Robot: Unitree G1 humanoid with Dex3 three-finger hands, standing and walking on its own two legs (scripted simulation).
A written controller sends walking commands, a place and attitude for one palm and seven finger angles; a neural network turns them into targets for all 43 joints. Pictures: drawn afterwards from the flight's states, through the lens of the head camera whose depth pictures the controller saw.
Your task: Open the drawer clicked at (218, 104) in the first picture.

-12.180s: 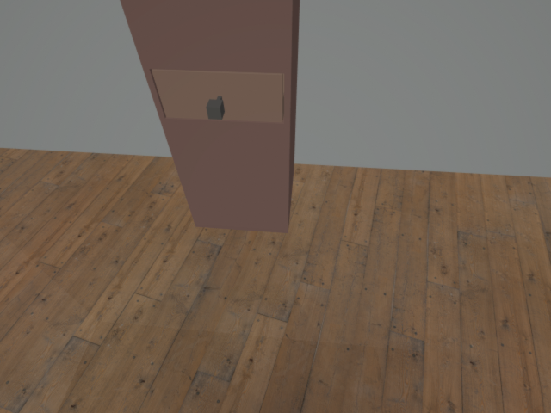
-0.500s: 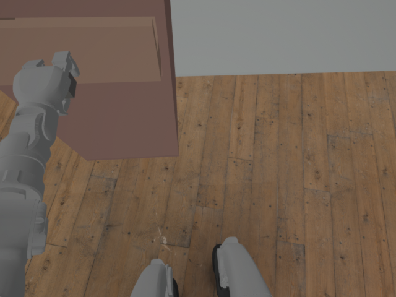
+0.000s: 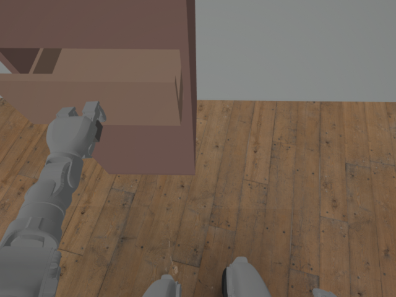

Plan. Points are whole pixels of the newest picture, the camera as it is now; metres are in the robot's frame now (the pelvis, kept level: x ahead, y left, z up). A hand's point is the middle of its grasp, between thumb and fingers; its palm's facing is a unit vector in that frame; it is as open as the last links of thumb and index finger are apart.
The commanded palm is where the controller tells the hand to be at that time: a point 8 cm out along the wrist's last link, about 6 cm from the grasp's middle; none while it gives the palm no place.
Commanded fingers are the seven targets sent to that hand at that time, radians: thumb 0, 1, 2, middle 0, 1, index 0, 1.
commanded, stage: pull the drawer open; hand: left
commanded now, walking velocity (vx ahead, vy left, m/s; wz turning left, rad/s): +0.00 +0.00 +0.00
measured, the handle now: (90, 121) +0.48 +0.25 -0.01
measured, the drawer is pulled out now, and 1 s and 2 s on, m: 0.09 0.21 0.30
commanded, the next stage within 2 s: open the thumb to release the handle in 1.86 s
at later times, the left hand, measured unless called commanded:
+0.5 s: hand (78, 170) +0.37 +0.26 -0.02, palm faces -0.03 -0.03 -1.00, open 7.9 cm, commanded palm +0.33 +0.27 +0.03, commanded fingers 0.00 0.90 0.90 -0.40 -1.35 -0.40 -1.35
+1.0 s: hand (72, 198) +0.31 +0.26 -0.02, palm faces -0.02 -0.03 -1.00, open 7.9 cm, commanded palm +0.28 +0.27 +0.03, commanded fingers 0.00 0.90 0.90 -0.40 -1.35 -0.40 -1.35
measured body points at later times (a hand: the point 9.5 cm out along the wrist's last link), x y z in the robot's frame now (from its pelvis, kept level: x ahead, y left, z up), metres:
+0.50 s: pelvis -0.02 -0.01 +0.00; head +0.09 -0.02 +0.43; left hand +0.36 +0.26 +0.03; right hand +0.07 -0.28 -0.15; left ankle -0.06 +0.10 -0.67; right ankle +0.05 -0.12 -0.67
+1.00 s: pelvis -0.02 -0.01 +0.00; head +0.08 -0.03 +0.44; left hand +0.30 +0.26 +0.03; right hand +0.12 -0.27 -0.13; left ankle -0.06 +0.10 -0.67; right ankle +0.05 -0.12 -0.67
